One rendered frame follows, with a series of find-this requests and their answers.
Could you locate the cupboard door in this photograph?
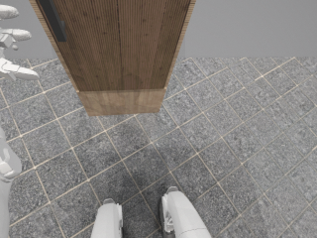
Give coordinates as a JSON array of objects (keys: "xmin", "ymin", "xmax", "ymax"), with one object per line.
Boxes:
[{"xmin": 35, "ymin": 0, "xmax": 191, "ymax": 92}]

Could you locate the robot right thigh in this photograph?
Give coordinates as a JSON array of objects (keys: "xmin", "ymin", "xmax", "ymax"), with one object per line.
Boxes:
[{"xmin": 161, "ymin": 190, "xmax": 212, "ymax": 238}]

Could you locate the robot left upper arm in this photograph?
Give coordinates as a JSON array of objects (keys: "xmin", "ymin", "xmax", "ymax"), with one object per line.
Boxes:
[{"xmin": 0, "ymin": 139, "xmax": 22, "ymax": 238}]

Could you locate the handle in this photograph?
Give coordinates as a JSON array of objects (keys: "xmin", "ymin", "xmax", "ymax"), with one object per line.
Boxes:
[{"xmin": 39, "ymin": 0, "xmax": 67, "ymax": 43}]

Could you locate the robot left hand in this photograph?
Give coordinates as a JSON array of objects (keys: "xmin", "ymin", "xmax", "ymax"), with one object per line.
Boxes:
[{"xmin": 0, "ymin": 5, "xmax": 40, "ymax": 81}]

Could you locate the right robot foot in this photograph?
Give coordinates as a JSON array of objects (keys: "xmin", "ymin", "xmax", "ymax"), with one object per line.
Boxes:
[{"xmin": 158, "ymin": 197, "xmax": 175, "ymax": 238}]

